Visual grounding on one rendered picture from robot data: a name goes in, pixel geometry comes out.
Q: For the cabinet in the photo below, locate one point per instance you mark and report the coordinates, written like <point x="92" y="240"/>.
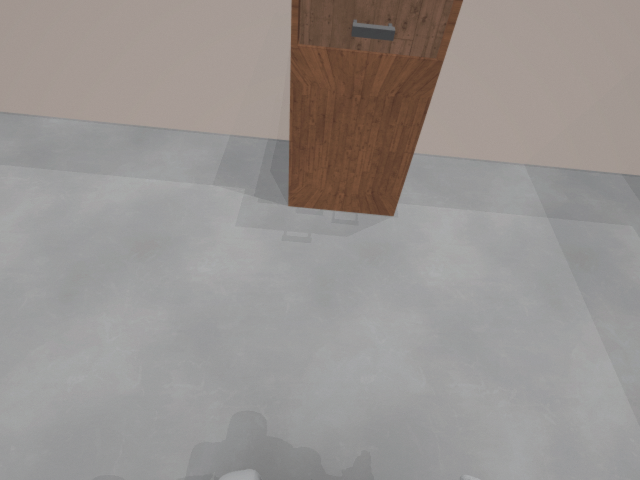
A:
<point x="355" y="120"/>

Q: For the drawer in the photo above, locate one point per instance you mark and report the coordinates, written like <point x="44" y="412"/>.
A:
<point x="419" y="24"/>

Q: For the handle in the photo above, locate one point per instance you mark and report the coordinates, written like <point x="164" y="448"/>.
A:
<point x="373" y="31"/>

